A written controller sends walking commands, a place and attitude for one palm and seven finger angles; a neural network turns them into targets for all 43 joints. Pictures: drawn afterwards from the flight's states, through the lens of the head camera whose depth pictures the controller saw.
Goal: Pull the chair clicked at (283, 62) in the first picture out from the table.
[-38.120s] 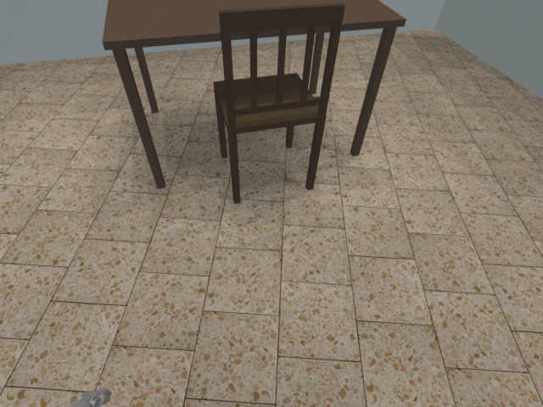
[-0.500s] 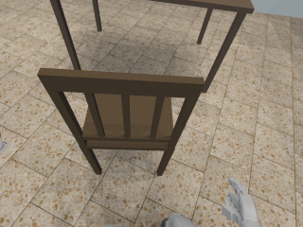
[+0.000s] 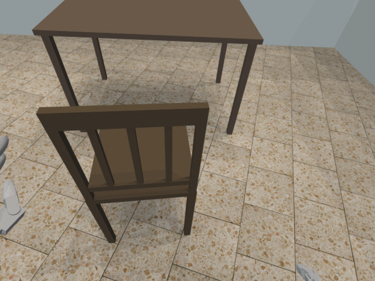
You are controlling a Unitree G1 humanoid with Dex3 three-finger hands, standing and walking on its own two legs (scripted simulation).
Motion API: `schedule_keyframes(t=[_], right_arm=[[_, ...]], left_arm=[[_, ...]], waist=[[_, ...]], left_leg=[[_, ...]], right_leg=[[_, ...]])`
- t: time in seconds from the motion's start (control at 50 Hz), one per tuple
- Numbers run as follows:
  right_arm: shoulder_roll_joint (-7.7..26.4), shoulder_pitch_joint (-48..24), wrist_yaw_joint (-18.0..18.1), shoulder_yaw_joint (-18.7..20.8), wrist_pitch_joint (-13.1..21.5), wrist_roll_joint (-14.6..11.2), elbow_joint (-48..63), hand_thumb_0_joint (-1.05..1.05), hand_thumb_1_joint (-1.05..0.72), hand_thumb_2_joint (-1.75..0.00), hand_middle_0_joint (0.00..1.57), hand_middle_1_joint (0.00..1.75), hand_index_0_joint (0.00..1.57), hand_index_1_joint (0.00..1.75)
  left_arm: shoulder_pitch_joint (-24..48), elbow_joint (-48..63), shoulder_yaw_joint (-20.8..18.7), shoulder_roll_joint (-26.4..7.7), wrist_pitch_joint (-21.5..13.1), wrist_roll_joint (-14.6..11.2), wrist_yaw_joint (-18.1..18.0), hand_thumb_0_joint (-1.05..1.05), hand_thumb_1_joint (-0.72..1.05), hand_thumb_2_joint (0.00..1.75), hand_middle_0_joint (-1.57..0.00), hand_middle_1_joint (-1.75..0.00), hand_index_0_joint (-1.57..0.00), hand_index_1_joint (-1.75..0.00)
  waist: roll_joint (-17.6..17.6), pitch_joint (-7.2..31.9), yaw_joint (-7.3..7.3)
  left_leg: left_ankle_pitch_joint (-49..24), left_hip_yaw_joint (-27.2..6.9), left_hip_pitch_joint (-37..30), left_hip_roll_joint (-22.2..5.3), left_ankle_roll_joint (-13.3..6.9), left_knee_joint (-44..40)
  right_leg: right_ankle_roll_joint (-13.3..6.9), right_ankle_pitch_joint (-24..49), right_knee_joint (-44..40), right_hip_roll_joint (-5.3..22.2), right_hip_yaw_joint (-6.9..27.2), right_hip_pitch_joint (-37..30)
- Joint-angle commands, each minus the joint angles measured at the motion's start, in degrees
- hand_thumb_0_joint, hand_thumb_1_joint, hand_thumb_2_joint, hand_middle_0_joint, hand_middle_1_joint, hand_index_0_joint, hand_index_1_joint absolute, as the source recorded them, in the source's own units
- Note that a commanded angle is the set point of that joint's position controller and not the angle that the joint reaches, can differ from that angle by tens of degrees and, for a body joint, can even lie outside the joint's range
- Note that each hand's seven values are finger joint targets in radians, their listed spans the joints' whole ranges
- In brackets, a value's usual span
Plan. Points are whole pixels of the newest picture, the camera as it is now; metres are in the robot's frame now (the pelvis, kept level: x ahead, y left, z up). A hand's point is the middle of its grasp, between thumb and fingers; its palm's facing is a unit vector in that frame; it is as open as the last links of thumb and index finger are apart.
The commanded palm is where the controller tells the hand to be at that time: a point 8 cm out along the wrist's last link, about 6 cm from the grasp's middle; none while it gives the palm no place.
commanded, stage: stop stepping back and stand still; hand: left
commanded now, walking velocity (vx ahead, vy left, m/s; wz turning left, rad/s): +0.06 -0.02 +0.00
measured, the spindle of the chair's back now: (136, 157) +0.49 +0.17 -0.09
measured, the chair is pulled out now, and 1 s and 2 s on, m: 0.59 0.59 0.59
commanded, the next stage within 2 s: let the arm hang, fingers relaxed in 0.26 s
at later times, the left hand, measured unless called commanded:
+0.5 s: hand (71, 256) +0.19 +0.25 -0.05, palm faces +0.16 -0.92 -0.37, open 7.4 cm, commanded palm none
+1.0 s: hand out of the picture -0.02 +0.19 -0.17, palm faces +0.06 -0.97 -0.25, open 7.3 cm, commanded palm none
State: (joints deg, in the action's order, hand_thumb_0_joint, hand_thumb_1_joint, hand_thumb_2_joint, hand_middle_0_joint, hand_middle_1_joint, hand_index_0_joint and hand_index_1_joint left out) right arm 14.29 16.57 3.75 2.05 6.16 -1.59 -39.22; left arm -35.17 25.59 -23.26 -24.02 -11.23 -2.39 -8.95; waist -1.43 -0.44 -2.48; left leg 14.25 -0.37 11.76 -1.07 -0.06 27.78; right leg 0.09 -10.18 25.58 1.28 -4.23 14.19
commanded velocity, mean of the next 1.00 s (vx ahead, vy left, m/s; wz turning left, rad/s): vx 0.00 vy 0.00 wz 0.00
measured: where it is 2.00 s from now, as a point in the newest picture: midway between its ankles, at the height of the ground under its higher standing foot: outside the picture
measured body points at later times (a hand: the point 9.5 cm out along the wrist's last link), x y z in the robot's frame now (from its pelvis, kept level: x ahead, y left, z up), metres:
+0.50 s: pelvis +0.00 +0.01 -0.01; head +0.01 +0.00 +0.44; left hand +0.17 +0.29 -0.02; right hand +0.15 -0.22 -0.13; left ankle +0.00 +0.12 -0.74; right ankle +0.04 -0.12 -0.74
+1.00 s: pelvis -0.01 -0.01 +0.00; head +0.00 -0.01 +0.45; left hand -0.03 +0.24 -0.15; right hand -0.03 -0.22 -0.16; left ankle +0.00 +0.12 -0.74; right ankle +0.04 -0.12 -0.74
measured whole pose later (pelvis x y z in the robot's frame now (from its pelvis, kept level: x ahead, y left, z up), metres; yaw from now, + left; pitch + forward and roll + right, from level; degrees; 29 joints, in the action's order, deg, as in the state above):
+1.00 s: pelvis -0.01 -0.01 +0.00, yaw +2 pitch -1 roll +0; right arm 8.2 22.4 0.8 -0.4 -0.5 1.0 -58.9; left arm -19.5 -58.9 0.1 -11.6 1.5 0.2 -1.6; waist 1.0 -1.9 0.1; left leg 14.0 -2.4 13.1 -0.5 0.7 28.0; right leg -0.8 -10.2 26.1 1.8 -5.9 14.9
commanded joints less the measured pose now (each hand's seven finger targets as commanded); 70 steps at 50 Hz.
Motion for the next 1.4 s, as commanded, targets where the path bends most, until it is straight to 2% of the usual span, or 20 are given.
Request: schedule_keyframes(t=[0.0,0.06,0.18,0.32,0.34,0.36,0.38,0.4,0.48,0.5,0.54,0.56,0.6,0.64,0.68,0.76,0.84,0.86,1.04,1.38], right_arm=[[4.68,-9.14,0.48,1.19,5.56,0.02,11.62,0.00,-0.90,-0.90,0.20,0.30,0.20,0.30],[4.37,-7.06,0.63,1.54,6.41,-0.37,11.02,0.00,-0.90,-0.90,0.20,0.30,0.20,0.30],[4.68,-5.99,0.20,1.46,5.36,-0.22,10.67,0.00,-0.90,-0.90,0.20,0.30,0.20,0.30],[4.65,-8.03,0.08,0.96,4.41,0.32,11.38,0.00,-0.90,-0.90,0.20,0.30,0.20,0.30],[11.02,-8.82,-5.19,2.66,4.32,1.89,-1.73,0.00,-0.90,-0.90,0.20,0.30,0.20,0.30],[4.91,-4.06,-4.61,1.92,1.14,2.00,-2.68,0.00,-0.90,-0.90,0.20,0.30,0.20,0.30],[3.93,-3.03,-4.31,1.50,0.02,2.11,-1.70,0.00,-0.90,-0.90,0.20,0.30,0.20,0.30],[3.45,-3.79,-4.17,0.85,-0.82,2.49,-1.49,0.00,-0.90,-0.90,0.20,0.30,0.20,0.30],[4.08,-3.33,-3.87,0.22,-3.54,2.84,-2.10,0.00,-0.90,-0.90,0.20,0.30,0.20,0.30],[4.24,-2.70,-3.69,0.04,-3.99,2.71,-2.98,0.00,-0.90,-0.90,0.20,0.30,0.20,0.30],[4.14,-2.73,-3.41,-0.37,-4.19,2.58,-5.09,0.00,-0.90,-0.90,0.20,0.30,0.20,0.30],[4.27,-3.18,-3.33,-0.65,-4.25,2.58,-6.04,0.00,-0.90,-0.90,0.20,0.30,0.20,0.30],[3.09,-2.67,-3.02,-1.09,-4.35,2.44,-8.26,0.00,-0.90,-0.90,0.20,0.30,0.20,0.30],[1.25,-0.70,-2.66,-1.00,-4.52,2.66,-9.96,0.00,-0.90,-0.90,0.20,0.30,0.20,0.30],[0.54,1.25,-2.47,-0.80,-5.08,2.64,-11.14,0.00,-0.90,-0.90,0.20,0.30,0.20,0.30],[0.22,4.53,-2.49,-0.71,-5.71,2.46,-13.36,0.00,-0.90,-0.90,0.20,0.30,0.20,0.30],[0.21,7.99,-2.49,-0.75,-5.57,2.49,-15.56,0.00,-0.90,-0.90,0.20,0.30,0.20,0.30],[0.23,8.24,-2.42,-0.81,-5.67,2.49,-16.07,0.00,-0.90,-0.90,0.20,0.30,0.20,0.30],[-2.20,11.73,-2.33,-1.28,-5.52,2.40,-19.37,0.00,-0.90,-0.90,0.20,0.30,0.20,0.30],[-5.55,12.43,-1.65,-1.31,-5.44,2.36,-21.44,0.00,-0.90,-0.90,0.20,0.30,0.20,0.30]], left_arm=[[5.89,19.73,-7.54,-12.25,-5.49,1.94,-1.55,0.00,0.90,0.90,-0.20,-0.30,-0.20,-0.30],[6.91,18.72,-9.03,-13.91,-6.05,1.91,-1.89,0.00,0.90,0.90,-0.20,-0.30,-0.20,-0.30],[3.99,7.29,-6.32,-7.99,-4.77,0.45,-1.26,0.00,0.90,0.90,-0.20,-0.30,-0.20,-0.30],[7.96,10.89,-4.56,-8.32,-3.54,0.56,-0.97,0.00,0.90,0.90,-0.20,-0.30,-0.20,-0.30],[10.90,-32.85,17.24,1.73,5.76,6.13,7.12,0.00,0.90,0.90,-0.20,-0.30,-0.20,-0.30],[9.30,-34.52,16.65,6.76,9.77,5.18,8.54,0.00,0.90,0.90,-0.20,-0.30,-0.20,-0.30],[8.12,-34.44,17.46,8.23,10.90,4.59,8.70,0.00,0.90,0.90,-0.20,-0.30,-0.20,-0.30],[9.69,-36.48,18.25,8.75,11.08,4.27,8.65,0.00,0.90,0.90,-0.20,-0.30,-0.20,-0.30],[15.88,-47.98,19.26,5.63,11.12,4.54,8.14,0.00,0.90,0.90,-0.20,-0.30,-0.20,-0.30],[16.94,-51.08,19.54,5.26,11.39,4.37,8.00,0.00,0.90,0.90,-0.20,-0.30,-0.20,-0.30],[17.13,-57.36,20.29,5.23,11.66,3.98,7.79,0.00,0.90,0.90,-0.20,-0.30,-0.20,-0.30],[16.70,-60.19,20.84,4.94,11.82,3.79,7.72,0.00,0.90,0.90,-0.20,-0.30,-0.20,-0.30],[15.49,-65.73,21.36,5.23,11.63,3.45,7.48,0.00,0.90,0.90,-0.20,-0.30,-0.20,-0.30],[13.93,-69.33,20.89,7.18,11.45,3.54,7.17,0.00,0.90,0.90,-0.20,-0.30,-0.20,-0.30],[14.70,-71.44,21.28,7.49,11.65,3.42,7.11,0.00,0.90,0.90,-0.20,-0.30,-0.20,-0.30],[16.07,-75.77,22.11,7.39,11.67,3.16,7.55,0.00,0.90,0.90,-0.20,-0.30,-0.20,-0.30],[15.62,-78.94,22.38,7.71,11.66,2.92,7.62,0.00,0.90,0.90,-0.20,-0.30,-0.20,-0.30],[15.41,-79.62,22.54,7.68,11.76,2.84,7.60,0.00,0.90,0.90,-0.20,-0.30,-0.20,-0.30],[13.26,-83.34,22.71,8.73,11.49,2.77,7.10,0.00,0.90,0.90,-0.20,-0.30,-0.20,-0.30],[11.85,-85.58,22.53,11.83,11.04,2.84,6.62,0.00,0.90,0.90,-0.20,-0.30,-0.20,-0.30]], waist=[[16.26,-0.33,2.25],[12.20,-0.74,2.25],[3.04,-0.87,1.77],[0.30,2.19,2.09],[2.39,-1.76,0.05],[-0.27,4.44,1.20],[1.48,5.09,1.22],[2.45,5.90,1.81],[-10.01,6.16,2.09],[-9.35,6.21,1.94],[-3.43,6.32,2.52],[2.93,4.70,2.99],[9.63,4.35,3.33],[14.13,4.53,3.24],[15.15,1.94,3.04],[5.84,-3.48,2.88],[1.09,-3.59,2.58],[2.70,-5.09,2.72],[-0.94,-4.15,2.62],[3.27,-6.11,2.79]], left_leg=[[13.41,-8.04,11.91,-6.64,-4.33,-14.59],[10.04,-6.69,12.29,-5.26,-3.55,-11.07],[6.65,-4.94,7.89,-4.04,-2.11,-8.38],[2.80,-4.87,5.31,-4.56,-2.57,-8.89],[-14.32,-7.18,9.42,-4.42,-2.72,0.15],[-22.66,-3.87,3.98,-3.84,-2.13,0.52],[-22.33,-4.16,2.08,-4.36,-1.94,0.91],[-18.26,-6.59,4.34,-5.28,-2.74,-0.14],[-15.69,-6.48,3.64,-2.49,-2.68,1.26],[-15.34,-6.48,2.75,-2.22,-2.56,0.68],[-16.03,-6.99,1.74,-2.93,-2.58,-1.19],[-15.97,-7.18,2.46,-3.11,-2.65,-2.55],[-13.61,-6.70,3.18,-3.10,-2.40,-3.58],[-9.75,-6.15,2.82,-3.08,-2.24,-4.04],[-5.85,-6.54,5.00,-3.38,-2.49,-5.20],[2.20,-7.21,8.36,-3.38,-2.64,-6.85],[4.04,-6.92,7.21,-3.15,-2.88,-7.09],[5.37,-6.77,7.72,-3.16,-3.05,-7.78],[3.91,-5.28,6.64,-2.44,-3.06,-6.43],[0.95,-4.53,6.83,-2.34,-2.63,-5.50]], right_leg=[[-0.08,-9.44,-2.32,3.37,5.44,-7.89],[-0.28,-4.52,-5.02,3.68,6.23,-9.55],[-0.71,-6.37,-8.64,3.77,8.50,-5.48],[-0.11,-2.52,-7.97,3.79,7.96,-7.63],[-1.66,10.51,4.48,5.09,3.00,1.64],[-2.00,12.81,3.02,4.82,3.60,0.21],[-2.12,10.60,3.34,5.12,3.23,1.05],[-1.99,5.77,3.92,5.02,2.76,0.98],[-4.06,9.33,2.43,6.61,5.87,-2.64],[-4.29,8.68,2.07,6.77,5.80,-2.84],[-3.45,6.89,1.72,5.71,5.40,-3.88],[-2.99,5.50,1.37,4.86,5.11,-3.98],[-2.58,3.64,0.13,4.70,5.20,-5.72],[-2.98,2.48,-1.35,4.58,4.83,-6.20],[-2.90,1.00,-2.61,4.27,3.76,-6.14],[-3.34,-4.01,-4.94,4.27,3.69,-4.01],[-3.32,-8.03,-5.81,4.95,4.47,-2.07],[-3.42,-8.91,-6.22,4.59,4.41,-1.23],[-3.43,-10.66,-6.38,5.23,5.26,-0.27],[-4.00,-8.05,-6.58,4.96,5.35,-0.02]])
